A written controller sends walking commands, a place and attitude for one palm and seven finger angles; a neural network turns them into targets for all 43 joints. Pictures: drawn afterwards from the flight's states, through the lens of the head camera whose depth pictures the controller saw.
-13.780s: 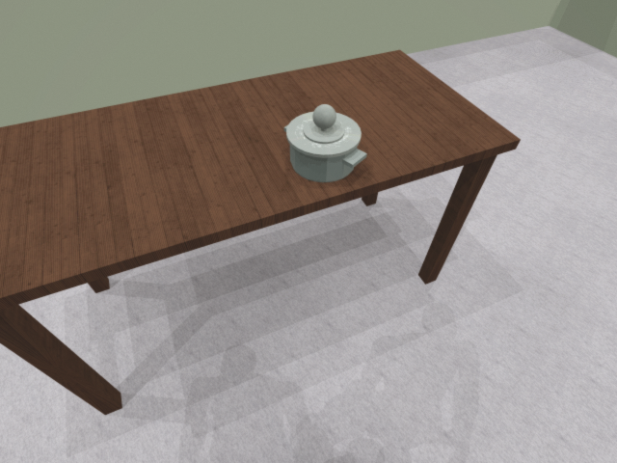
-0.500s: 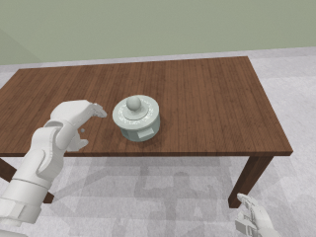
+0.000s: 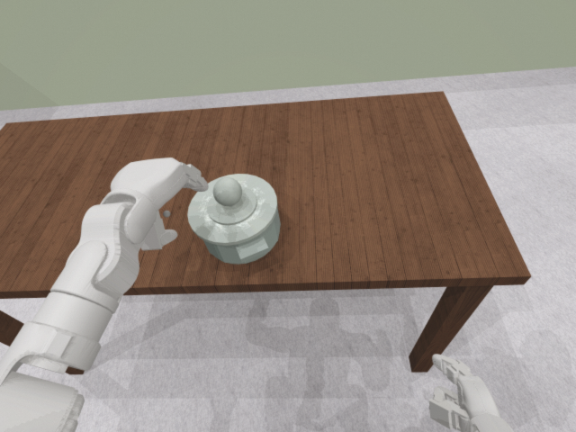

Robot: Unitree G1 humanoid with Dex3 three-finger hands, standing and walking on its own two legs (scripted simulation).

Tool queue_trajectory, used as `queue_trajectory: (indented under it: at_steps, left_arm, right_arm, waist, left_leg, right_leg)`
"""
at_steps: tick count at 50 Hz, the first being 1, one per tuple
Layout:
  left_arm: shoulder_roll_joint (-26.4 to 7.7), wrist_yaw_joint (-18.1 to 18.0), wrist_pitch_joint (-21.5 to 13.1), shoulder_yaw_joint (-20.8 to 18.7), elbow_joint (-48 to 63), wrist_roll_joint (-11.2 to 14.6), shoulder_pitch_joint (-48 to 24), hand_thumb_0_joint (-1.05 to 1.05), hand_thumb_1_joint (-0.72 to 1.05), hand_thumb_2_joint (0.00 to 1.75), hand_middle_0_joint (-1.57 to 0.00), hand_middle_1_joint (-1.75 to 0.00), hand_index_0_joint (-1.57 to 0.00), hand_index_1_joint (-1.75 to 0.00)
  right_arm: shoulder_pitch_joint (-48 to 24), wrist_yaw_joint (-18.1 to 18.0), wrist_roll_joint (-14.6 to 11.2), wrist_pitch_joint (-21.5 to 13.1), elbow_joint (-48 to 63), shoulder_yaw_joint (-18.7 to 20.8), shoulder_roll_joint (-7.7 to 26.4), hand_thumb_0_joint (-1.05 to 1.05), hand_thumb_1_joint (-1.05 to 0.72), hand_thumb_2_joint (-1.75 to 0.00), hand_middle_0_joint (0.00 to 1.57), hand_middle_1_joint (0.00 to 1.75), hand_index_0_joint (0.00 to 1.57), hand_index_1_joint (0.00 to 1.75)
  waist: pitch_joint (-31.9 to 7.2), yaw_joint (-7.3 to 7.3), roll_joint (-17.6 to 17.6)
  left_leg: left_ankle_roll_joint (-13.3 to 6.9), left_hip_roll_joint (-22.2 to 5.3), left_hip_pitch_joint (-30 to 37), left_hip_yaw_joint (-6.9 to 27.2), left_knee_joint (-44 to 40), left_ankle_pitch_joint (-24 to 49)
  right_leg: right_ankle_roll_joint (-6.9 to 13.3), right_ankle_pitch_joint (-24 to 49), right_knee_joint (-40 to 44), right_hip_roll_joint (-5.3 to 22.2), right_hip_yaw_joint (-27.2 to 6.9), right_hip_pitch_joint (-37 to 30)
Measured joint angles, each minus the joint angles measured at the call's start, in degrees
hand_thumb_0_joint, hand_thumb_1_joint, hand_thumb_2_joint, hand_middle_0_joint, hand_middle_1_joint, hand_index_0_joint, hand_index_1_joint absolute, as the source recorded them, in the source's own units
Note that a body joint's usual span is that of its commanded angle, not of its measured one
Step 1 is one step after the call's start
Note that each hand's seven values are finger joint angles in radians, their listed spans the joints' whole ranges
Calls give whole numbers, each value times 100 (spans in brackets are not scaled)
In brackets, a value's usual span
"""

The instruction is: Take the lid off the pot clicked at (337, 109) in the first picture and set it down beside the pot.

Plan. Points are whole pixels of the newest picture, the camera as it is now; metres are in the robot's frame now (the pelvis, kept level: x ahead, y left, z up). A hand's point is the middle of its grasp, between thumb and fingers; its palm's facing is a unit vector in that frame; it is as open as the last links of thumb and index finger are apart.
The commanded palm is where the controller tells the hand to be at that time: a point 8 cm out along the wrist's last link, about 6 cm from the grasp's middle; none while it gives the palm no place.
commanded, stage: move the open hand above the knob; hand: left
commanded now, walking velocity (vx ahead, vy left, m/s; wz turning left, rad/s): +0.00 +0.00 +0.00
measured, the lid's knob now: (227, 191) +0.49 +0.14 +0.04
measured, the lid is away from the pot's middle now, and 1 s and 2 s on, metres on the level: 0.00 0.00 0.00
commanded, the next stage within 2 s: lower the open fingers around the knob in 1.34 s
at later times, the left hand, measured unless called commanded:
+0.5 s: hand (194, 184) +0.44 +0.16 +0.11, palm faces -0.28 -0.06 -0.96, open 10.4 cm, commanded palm +0.44 +0.16 +0.18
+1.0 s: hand (211, 171) +0.46 +0.14 +0.11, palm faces -0.31 -0.07 -0.95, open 10.4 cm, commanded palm +0.45 +0.15 +0.18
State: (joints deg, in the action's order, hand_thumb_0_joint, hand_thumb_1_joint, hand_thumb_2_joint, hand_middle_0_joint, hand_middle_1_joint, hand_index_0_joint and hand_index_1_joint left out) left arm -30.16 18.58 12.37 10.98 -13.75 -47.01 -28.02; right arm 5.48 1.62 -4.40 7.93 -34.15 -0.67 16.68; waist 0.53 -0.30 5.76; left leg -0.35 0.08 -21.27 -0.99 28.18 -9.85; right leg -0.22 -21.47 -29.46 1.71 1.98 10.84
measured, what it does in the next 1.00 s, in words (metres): stands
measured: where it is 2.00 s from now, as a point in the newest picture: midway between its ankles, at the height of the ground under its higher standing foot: outside the picture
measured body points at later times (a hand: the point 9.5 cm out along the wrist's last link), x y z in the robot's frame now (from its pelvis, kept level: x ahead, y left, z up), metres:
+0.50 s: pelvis +0.00 +0.01 +0.00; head +0.04 -0.02 +0.44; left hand +0.45 +0.16 +0.16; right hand +0.14 -0.24 -0.13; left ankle +0.05 +0.12 -0.73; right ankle -0.07 -0.12 -0.73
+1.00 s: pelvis +0.00 +0.01 +0.00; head +0.03 -0.03 +0.45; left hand +0.47 +0.14 +0.16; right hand +0.08 -0.26 -0.14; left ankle +0.05 +0.12 -0.73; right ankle -0.07 -0.12 -0.73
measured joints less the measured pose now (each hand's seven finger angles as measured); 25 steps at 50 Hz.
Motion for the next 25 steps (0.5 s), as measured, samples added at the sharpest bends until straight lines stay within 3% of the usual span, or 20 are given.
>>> queue_trajectory:
  at_steps: [12,25]
  left_arm:
    - [209,-48,241,334,-738,-100,-734,0,-33,143,-83,-9,-82,-8]
    - [505,-170,182,553,-2051,-198,-1845,0,-33,143,-83,-9,-82,-8]
  right_arm:
    - [42,24,-40,60,-96,-14,-33,1,-90,-89,19,30,20,30]
    - [305,-15,-19,37,-324,49,-71,1,-90,-89,19,30,20,30]
  waist:
    - [-49,-65,-63]
    - [-127,-228,-112]
  left_leg:
    - [-36,30,-175,3,96,-39]
    - [-71,33,-381,-18,136,-6]
  right_leg:
    - [-31,-26,-62,30,6,150]
    - [-57,12,-109,37,-18,367]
